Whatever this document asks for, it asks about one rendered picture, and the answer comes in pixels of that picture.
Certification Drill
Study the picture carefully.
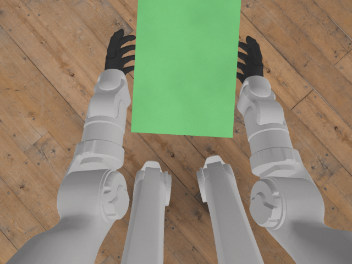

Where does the left robot upper arm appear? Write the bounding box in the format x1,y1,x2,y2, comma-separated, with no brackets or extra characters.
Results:
5,169,129,264

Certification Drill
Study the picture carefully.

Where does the right robot forearm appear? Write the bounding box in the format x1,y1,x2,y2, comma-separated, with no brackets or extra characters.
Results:
237,75,325,206

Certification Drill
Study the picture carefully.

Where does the robot right thigh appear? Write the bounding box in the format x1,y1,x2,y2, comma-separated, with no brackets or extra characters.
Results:
196,161,264,264

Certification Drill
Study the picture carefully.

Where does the left robot forearm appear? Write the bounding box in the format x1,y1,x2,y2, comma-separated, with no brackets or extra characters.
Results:
57,69,131,213

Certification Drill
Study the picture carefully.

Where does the robot right hand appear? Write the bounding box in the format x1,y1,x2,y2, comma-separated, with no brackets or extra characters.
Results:
236,36,263,84

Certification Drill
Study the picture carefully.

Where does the robot left thigh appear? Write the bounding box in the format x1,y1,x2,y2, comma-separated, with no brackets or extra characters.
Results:
120,167,172,264

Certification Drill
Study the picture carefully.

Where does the robot left hand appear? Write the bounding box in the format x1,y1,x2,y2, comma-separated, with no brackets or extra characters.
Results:
104,29,136,75

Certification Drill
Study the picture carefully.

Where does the right robot upper arm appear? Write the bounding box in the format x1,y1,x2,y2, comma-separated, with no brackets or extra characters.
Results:
249,176,352,264

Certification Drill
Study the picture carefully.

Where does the robot thigh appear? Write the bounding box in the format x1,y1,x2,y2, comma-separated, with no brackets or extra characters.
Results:
196,161,264,264
120,167,172,264

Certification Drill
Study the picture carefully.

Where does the carton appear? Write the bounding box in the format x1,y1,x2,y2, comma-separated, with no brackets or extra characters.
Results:
131,0,241,138

